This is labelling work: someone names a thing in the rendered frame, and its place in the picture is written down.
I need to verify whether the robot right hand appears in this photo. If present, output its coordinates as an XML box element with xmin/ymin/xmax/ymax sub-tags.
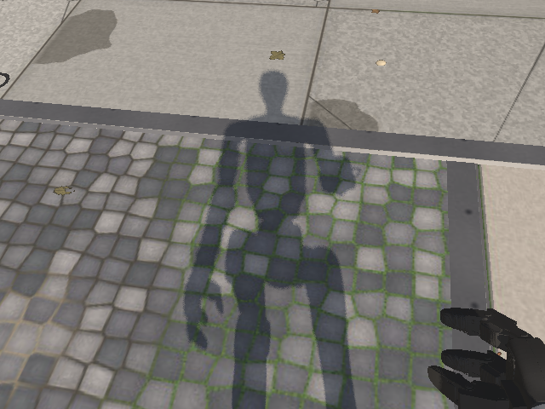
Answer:
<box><xmin>427</xmin><ymin>308</ymin><xmax>545</xmax><ymax>409</ymax></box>

